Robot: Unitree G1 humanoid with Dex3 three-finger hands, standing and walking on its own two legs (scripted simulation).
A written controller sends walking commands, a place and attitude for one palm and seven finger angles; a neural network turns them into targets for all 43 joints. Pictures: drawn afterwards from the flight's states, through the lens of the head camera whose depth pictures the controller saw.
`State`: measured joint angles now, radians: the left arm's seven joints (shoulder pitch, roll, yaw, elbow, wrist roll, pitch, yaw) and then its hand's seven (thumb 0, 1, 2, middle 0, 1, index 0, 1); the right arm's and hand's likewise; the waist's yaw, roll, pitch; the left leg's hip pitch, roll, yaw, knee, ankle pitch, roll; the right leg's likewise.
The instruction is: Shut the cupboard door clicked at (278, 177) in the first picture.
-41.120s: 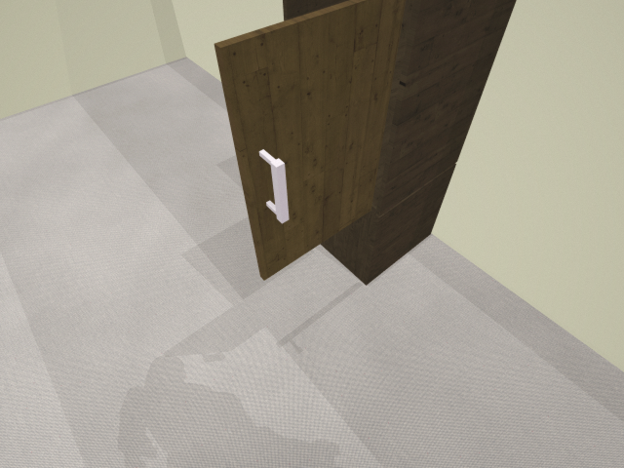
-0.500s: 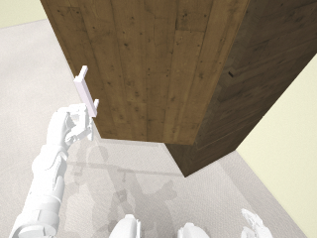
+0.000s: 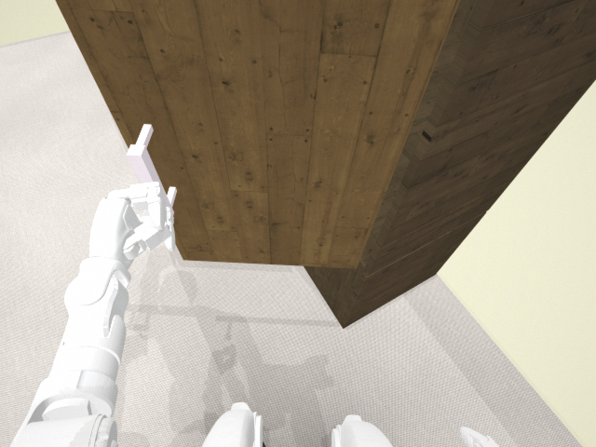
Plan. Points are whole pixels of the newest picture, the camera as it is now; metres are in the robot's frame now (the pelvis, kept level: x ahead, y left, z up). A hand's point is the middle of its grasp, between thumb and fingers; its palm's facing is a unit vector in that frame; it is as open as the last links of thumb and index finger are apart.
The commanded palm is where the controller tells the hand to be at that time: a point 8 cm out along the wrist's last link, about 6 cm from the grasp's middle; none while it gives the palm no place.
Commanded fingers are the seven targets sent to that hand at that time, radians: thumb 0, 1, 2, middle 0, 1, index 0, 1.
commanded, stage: bring the fist close to the handle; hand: left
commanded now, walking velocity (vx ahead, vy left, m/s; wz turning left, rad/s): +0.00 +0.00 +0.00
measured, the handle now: (157, 176) +0.48 +0.22 +0.05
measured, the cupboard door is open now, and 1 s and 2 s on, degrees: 58 45 33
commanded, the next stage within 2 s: push the door shut along its arc in 0.04 s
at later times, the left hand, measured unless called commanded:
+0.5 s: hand (176, 208) +0.42 +0.18 +0.06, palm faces -0.11 -0.99 -0.04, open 3.1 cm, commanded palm +0.41 +0.23 +0.06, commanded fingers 0.00 0.90 0.90 -1.30 -1.50 -1.30 -1.50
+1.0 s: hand (203, 170) +0.49 +0.15 +0.06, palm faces -0.24 -0.97 -0.03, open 3.1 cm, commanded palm +0.49 +0.20 +0.06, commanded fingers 0.00 0.90 0.90 -1.30 -1.50 -1.30 -1.50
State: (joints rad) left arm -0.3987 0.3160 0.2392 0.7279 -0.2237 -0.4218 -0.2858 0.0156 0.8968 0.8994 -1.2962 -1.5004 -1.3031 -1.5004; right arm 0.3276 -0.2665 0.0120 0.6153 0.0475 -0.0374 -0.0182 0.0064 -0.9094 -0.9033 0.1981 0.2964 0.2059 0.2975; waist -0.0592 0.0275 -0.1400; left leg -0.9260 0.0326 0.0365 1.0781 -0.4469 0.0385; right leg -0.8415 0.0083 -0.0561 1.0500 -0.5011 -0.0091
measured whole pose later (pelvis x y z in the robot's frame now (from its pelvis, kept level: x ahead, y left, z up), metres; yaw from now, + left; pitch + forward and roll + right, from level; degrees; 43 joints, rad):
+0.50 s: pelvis -0.01 -0.01 -0.01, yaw +1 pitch +18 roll -2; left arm -0.62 0.39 0.25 0.96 -0.20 -0.43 -0.37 0.02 0.90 0.90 -1.31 -1.50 -1.31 -1.50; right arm 0.30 -0.27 0.03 0.62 0.05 -0.03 -0.03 0.00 -0.91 -0.90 0.20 0.30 0.21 0.30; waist -0.08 0.03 -0.14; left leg -0.99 0.04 0.02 1.12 -0.45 0.02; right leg -0.90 0.01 -0.08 1.10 -0.51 -0.03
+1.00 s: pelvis -0.02 -0.01 -0.03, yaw -1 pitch +23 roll -4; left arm -0.95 0.51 0.29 1.19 -0.14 -0.37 -0.44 0.02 0.90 0.90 -1.30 -1.50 -1.30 -1.50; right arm 0.35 -0.29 0.04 0.65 0.04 -0.04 -0.01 0.00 -0.91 -0.90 0.20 0.30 0.21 0.30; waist -0.17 0.05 -0.14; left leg -1.16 0.06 0.01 1.22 -0.46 0.03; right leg -1.06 0.03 -0.08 1.17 -0.51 -0.02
